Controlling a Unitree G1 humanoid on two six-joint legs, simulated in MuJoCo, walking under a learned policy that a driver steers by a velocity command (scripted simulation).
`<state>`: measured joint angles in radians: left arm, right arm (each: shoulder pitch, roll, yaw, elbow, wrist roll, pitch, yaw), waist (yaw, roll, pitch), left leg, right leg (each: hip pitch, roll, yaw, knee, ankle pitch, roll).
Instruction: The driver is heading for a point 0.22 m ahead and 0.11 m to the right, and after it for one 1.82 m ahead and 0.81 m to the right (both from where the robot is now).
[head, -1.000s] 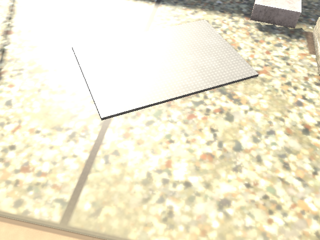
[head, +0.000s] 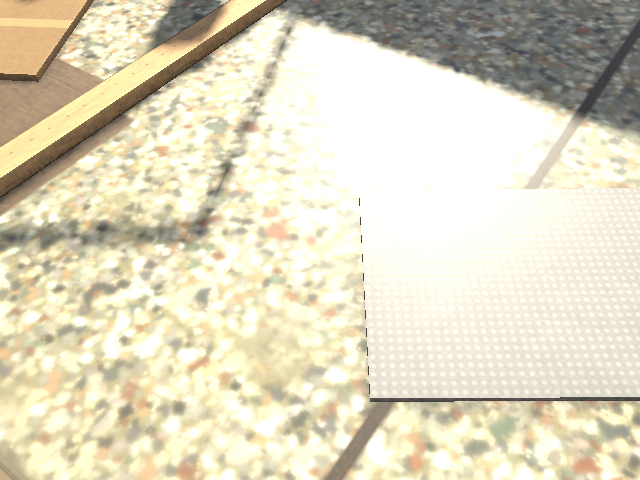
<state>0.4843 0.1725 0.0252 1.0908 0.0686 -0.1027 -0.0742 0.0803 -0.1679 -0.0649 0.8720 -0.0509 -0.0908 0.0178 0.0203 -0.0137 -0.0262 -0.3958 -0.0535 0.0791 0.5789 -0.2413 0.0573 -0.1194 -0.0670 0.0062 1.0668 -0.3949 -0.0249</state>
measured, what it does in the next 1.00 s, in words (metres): walks ahead, turning right: right foot, then left foot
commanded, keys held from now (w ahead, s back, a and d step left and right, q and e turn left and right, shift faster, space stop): e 1.00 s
